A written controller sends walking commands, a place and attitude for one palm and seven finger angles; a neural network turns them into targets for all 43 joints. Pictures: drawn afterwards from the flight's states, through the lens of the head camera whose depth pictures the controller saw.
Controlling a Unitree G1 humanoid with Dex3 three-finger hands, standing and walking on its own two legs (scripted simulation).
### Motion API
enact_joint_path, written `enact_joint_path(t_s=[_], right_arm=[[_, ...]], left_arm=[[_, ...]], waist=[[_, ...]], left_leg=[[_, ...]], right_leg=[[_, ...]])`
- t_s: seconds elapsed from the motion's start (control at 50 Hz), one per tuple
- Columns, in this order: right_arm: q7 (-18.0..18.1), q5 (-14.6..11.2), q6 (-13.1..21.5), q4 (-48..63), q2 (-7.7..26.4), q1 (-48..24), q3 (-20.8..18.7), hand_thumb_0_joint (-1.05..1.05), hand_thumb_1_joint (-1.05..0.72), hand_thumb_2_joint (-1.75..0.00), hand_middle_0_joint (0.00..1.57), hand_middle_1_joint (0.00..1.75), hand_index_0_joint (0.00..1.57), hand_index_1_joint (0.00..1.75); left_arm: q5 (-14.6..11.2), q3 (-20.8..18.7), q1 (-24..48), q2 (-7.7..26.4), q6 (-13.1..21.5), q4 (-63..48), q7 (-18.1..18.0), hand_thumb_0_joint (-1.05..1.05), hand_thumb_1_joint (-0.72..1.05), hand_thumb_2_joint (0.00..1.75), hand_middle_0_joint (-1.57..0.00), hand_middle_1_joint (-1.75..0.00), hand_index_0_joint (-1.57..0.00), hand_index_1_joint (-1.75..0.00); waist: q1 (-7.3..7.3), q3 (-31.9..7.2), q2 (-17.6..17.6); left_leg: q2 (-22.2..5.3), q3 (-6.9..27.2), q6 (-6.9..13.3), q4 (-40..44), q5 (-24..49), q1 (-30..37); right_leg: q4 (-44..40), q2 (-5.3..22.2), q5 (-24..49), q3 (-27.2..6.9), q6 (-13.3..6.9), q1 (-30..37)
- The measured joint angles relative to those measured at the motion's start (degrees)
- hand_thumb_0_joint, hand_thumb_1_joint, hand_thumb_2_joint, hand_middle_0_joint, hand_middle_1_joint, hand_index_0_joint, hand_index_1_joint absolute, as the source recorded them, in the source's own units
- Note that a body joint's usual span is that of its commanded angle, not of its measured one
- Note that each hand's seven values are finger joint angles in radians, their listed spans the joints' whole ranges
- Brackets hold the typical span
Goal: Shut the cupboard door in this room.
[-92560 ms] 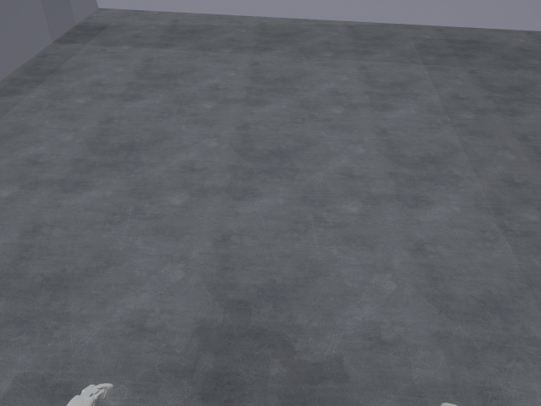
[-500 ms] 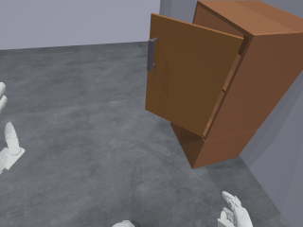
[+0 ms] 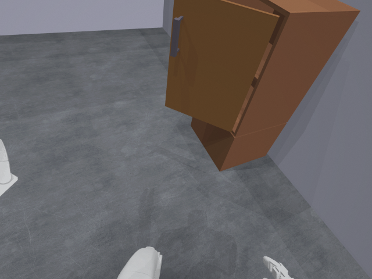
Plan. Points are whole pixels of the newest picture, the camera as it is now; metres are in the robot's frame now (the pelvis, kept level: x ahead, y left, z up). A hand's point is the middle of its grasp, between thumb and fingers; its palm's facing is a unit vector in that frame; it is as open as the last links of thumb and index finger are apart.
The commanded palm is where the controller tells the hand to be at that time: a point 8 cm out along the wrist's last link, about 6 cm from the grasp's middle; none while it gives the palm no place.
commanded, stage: stop stepping back and stand still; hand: left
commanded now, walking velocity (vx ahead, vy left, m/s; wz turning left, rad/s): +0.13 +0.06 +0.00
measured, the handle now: (177, 36) +1.01 +0.10 +0.05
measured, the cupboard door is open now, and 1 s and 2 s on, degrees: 42 42 42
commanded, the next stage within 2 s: let the arm hang, fingers relaxed in 1.82 s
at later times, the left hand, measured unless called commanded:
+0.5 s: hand out of the picture +0.07 +0.28 +0.19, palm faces +0.48 -0.74 -0.47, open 7.4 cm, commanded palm +0.02 +0.33 +0.20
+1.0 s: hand out of the picture +0.13 +0.30 +0.20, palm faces +0.44 -0.73 -0.52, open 7.4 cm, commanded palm +0.06 +0.35 +0.20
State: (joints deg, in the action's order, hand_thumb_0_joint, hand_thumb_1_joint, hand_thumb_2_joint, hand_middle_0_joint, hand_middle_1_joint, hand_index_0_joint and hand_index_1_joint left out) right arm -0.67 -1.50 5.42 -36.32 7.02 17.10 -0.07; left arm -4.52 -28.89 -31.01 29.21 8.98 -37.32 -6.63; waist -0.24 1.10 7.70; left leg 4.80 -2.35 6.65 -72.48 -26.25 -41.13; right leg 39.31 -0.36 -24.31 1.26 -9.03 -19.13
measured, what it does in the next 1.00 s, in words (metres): steps on the spot: left foot, then right foot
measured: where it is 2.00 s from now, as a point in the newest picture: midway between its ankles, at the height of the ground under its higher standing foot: outside the picture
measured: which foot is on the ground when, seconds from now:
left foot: up 0.00-0.10, down 0.12-0.42, up 0.44-0.68, down 0.70-1.00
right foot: down 0.00-0.12, up 0.14-0.40, down 0.42-1.00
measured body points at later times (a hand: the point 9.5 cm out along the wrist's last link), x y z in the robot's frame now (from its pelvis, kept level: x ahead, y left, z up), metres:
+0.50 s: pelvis -0.10 +0.02 +0.01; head -0.11 +0.03 +0.46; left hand +0.04 +0.32 +0.22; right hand +0.06 -0.21 -0.09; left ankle -0.05 +0.17 -0.67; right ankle -0.09 -0.08 -0.72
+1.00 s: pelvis -0.06 +0.04 +0.02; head -0.04 +0.04 +0.46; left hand +0.10 +0.34 +0.23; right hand +0.09 -0.17 -0.09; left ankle -0.07 +0.15 -0.72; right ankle -0.08 -0.05 -0.72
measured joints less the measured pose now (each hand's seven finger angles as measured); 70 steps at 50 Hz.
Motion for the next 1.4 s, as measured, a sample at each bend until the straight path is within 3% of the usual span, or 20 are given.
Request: enact_joint_path(t_s=[0.02,0.04,0.06,0.08,0.12,0.18,0.24,0.3,0.38,0.42,0.44,0.5,0.54,0.7,0.78,0.84,0.9,1.1,1.26,1.4], right_arm=[[0.29,0.5,-0.5,-0.35,0.2,-0.95,0.25,0.02,-0.91,-0.89,0.2,0.3,0.2,0.3],[0.53,1.53,-0.79,-0.62,0.26,-1.24,0.57,0.02,-0.91,-0.89,0.2,0.3,0.2,0.3],[0.58,2.22,-0.86,-0.74,0.49,-1.01,0.7,0.02,-0.91,-0.89,0.2,0.3,0.2,0.3],[0.87,2.49,-0.8,-0.85,0.99,-0.75,0.76,0.02,-0.91,-0.89,0.2,0.3,0.2,0.3],[2.43,2.45,-0.08,-0.28,3.11,-0.36,0.7,0.02,-0.91,-0.89,0.21,0.3,0.2,0.3],[4.19,2.21,-0.8,-2.14,2.2,-3.61,0.46,0.02,-0.91,-0.89,0.2,0.3,0.2,0.3],[3.39,2.56,-1.83,-2.4,-0.13,-3.88,1.44,0.02,-0.91,-0.89,0.2,0.3,0.2,0.3],[2.32,2.42,-2.29,-1.54,-0.7,-2.55,1.95,0.02,-0.91,-0.89,0.2,0.3,0.2,0.3],[2.29,2.35,-3.14,0.2,0.06,-1.08,1.97,0.02,-0.9,-0.89,0.21,0.3,0.21,0.3],[2.55,2.1,-3.17,1.56,0.55,-0.73,1.74,0.02,-0.9,-0.89,0.21,0.3,0.21,0.3],[2.78,1.9,-3.1,1.37,1.37,-1.58,1.31,0.02,-0.9,-0.89,0.21,0.3,0.21,0.3],[3.7,2.23,-2.93,-2.19,4.12,-4.04,-0.2,0.02,-0.9,-0.89,0.21,0.3,0.21,0.3],[4.28,2.15,-3.03,-3.03,5.07,-3.9,-0.93,0.02,-0.91,-0.89,0.21,0.3,0.2,0.3],[6.82,1.62,0.1,-1.52,7.86,-1.96,-2.06,0.02,-0.91,-0.89,0.2,0.3,0.2,0.3],[6.31,1.61,0.53,-1.39,5.21,-4.07,-0.97,0.02,-0.91,-0.89,0.2,0.3,0.2,0.3],[5.34,1.72,1.36,-0.49,2.91,-3.98,0.62,0.02,-0.91,-0.89,0.2,0.3,0.2,0.3],[4.31,1.58,1.57,-0.33,1.99,-3.77,1.82,0.02,-0.91,-0.89,0.2,0.3,0.2,0.3],[3.94,0.55,-2.1,-1.92,3.85,-4.33,0.69,0.02,-0.91,-0.89,0.2,0.3,0.2,0.3],[4.57,0.32,-1.66,0.5,4.81,-6.81,0.04,0.02,-0.91,-0.89,0.2,0.3,0.2,0.3],[4.65,0.5,-1.38,3.27,3.82,-7.35,0.46,0.02,-0.91,-0.89,0.2,0.3,0.2,0.3]], left_arm=[[-0.37,-0.63,-2.56,0.22,1.14,-2.05,0.93,0.01,0.89,0.9,-0.2,-0.3,-0.21,-0.3],[0.23,-0.76,-4.02,1.24,2.95,-2.68,1.37,0.01,0.89,0.9,-0.21,-0.3,-0.21,-0.3],[1.0,-0.15,-4.15,1.97,4.12,-2.84,1.35,0.01,0.88,0.9,-0.21,-0.3,-0.21,-0.3],[1.68,0.63,-3.47,2.19,4.77,-2.75,0.88,0.01,0.88,0.9,-0.21,-0.3,-0.22,-0.3],[1.93,1.6,-1.01,1.55,5.04,-2.02,-0.73,0.01,0.88,0.9,-0.21,-0.3,-0.22,-0.3],[2.33,-0.8,4.4,1.17,5.56,3.63,-2.5,0.01,0.88,0.9,-0.21,-0.31,-0.22,-0.3],[2.63,-2.42,6.02,0.29,4.24,9.62,-2.26,0.01,0.88,0.9,-0.21,-0.3,-0.22,-0.3],[2.86,-0.3,6.62,-2.89,2.67,11.75,-2.03,0.01,0.88,0.9,-0.21,-0.3,-0.21,-0.3],[3.05,4.64,2.69,-5.54,0.87,9.05,-2.15,0.01,0.89,0.9,-0.2,-0.3,-0.21,-0.3],[3.22,5.21,-0.45,-4.03,0.33,5.75,-2.4,0.01,0.89,0.9,-0.2,-0.3,-0.21,-0.3],[3.36,5.39,-1.03,-3.94,0.45,4.43,-2.45,0.01,0.89,0.9,-0.21,-0.3,-0.21,-0.3],[3.58,5.44,-1.74,-4.42,1.84,3.4,-2.54,0.01,0.88,0.9,-0.21,-0.3,-0.22,-0.3],[3.39,3.97,-2.58,-4.49,2.89,4.11,-2.89,0.01,0.88,0.9,-0.21,-0.3,-0.22,-0.3],[2.85,4.03,4.72,-6.57,4.22,12.7,-4.67,0.01,0.88,0.9,-0.21,-0.3,-0.22,-0.3],[3.12,4.84,5.7,-7.51,3.54,15.36,-4.13,0.01,0.89,0.9,-0.2,-0.3,-0.21,-0.3],[3.36,5.19,3.69,-6.82,2.74,13.51,-3.29,0.01,0.89,0.9,-0.2,-0.3,-0.21,-0.3],[3.36,5.33,0.92,-5.94,3.27,9.27,-2.79,0.02,0.89,0.9,-0.21,-0.3,-0.21,-0.3],[1.99,2.11,-3.61,-3.51,4.64,10.75,-3.3,0.01,0.88,0.9,-0.21,-0.3,-0.22,-0.3],[2.2,6.25,-0.05,-6.77,1.74,11.37,-2.86,0.01,0.89,0.9,-0.21,-0.3,-0.22,-0.3],[1.97,5.04,-2.62,-4.25,3.72,5.89,-2.51,0.01,0.88,0.9,-0.21,-0.3,-0.22,-0.3]], waist=[[-0.27,0.93,-0.19],[-0.24,1.0,-0.35],[-0.16,0.3,-1.0],[-0.22,-0.55,-1.93],[0.0,-2.09,-5.45],[0.07,0.01,-5.53],[0.79,-0.57,-4.94],[1.48,-1.43,-6.54],[2.13,-2.44,-8.05],[2.06,-3.35,-6.28],[1.15,-2.81,-6.2],[-0.8,-0.79,-7.16],[-1.88,-1.76,-6.71],[-0.96,-4.46,-7.95],[0.47,-2.57,-5.7],[1.65,-1.52,-5.21],[2.19,-0.25,-6.79],[1.04,-0.89,-8.66],[1.01,0.08,-7.14],[1.39,-0.51,-5.98]], left_leg=[[-1.43,1.28,0.58,-4.4,1.12,0.39],[-3.5,1.8,-1.05,-2.57,1.43,2.33],[-5.73,2.29,-6.77,2.79,1.71,5.07],[-7.69,2.48,-8.2,10.19,1.75,8.85],[-10.16,3.73,-6.51,26.46,0.04,17.42],[-9.05,2.47,-7.44,25.0,3.95,17.67],[-9.25,1.55,-7.61,29.81,7.73,20.3],[-11.37,1.81,-6.91,35.35,10.61,21.65],[-13.84,1.35,-7.23,37.52,7.6,19.93],[-12.86,0.43,-6.33,33.19,1.93,15.78],[-12.4,1.06,-6.12,27.96,-0.37,13.0],[-9.96,3.05,-6.32,13.05,0.27,8.36],[-8.84,1.69,-6.46,11.2,3.59,8.25],[-7.15,-2.89,-4.53,37.97,7.92,23.51],[-5.88,-4.48,-5.06,37.95,9.66,24.35],[-5.97,-4.41,-5.45,39.35,9.88,24.96],[-7.37,-3.45,-6.04,38.93,9.3,24.66],[-6.57,-4.02,-5.74,41.69,8.4,26.73],[-6.39,-4.22,-5.08,41.66,8.44,26.96],[-6.52,-4.11,-4.77,41.7,9.13,26.21]], right_leg=[[1.22,0.46,3.96,-0.22,2.86,-1.42],[1.98,1.27,4.93,0.25,5.28,-2.49],[2.72,2.1,3.32,1.5,6.22,-3.52],[3.69,2.63,0.35,2.46,6.48,-4.43],[7.3,2.45,-4.23,3.4,6.4,-6.82],[18.54,1.15,-6.09,-0.2,7.88,-10.51],[24.23,0.16,0.46,0.93,8.88,-12.43],[19.19,-0.14,4.18,3.87,8.88,-9.81],[4.11,-1.21,0.69,6.29,7.78,0.1],[-4.57,-0.91,-2.83,4.78,5.7,5.29],[-5.23,-0.71,2.34,4.41,5.0,4.26],[-3.28,-0.39,5.69,4.52,5.38,3.58],[-4.77,0.29,5.9,3.4,5.71,4.04],[-3.69,2.41,4.48,3.43,8.24,3.93],[2.39,2.25,0.21,0.69,9.14,1.55],[-1.99,1.51,3.54,1.73,9.49,2.66],[-6.42,-0.1,6.37,2.98,7.32,4.46],[-9.06,0.27,5.62,1.68,8.09,6.09],[-10.02,0.45,6.32,1.48,8.76,6.75],[-11.18,0.29,7.66,1.6,8.94,6.54]])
